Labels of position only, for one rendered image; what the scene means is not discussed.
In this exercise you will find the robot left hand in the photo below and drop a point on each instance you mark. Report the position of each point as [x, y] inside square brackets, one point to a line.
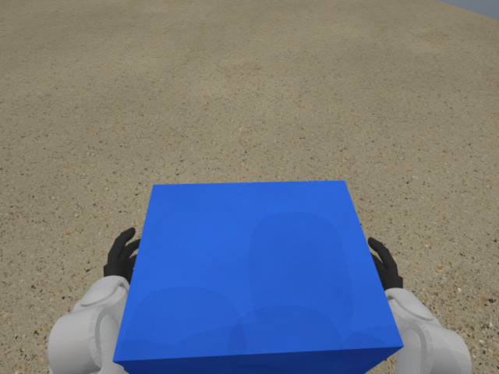
[119, 261]

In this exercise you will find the carton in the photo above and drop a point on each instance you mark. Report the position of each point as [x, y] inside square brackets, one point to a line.
[254, 278]

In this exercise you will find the robot right hand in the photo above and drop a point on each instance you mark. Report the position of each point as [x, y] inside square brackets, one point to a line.
[387, 269]

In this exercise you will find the robot left forearm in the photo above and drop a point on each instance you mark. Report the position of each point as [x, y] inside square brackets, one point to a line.
[84, 341]

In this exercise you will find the robot right forearm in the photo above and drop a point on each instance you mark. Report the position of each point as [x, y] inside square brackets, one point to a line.
[428, 347]

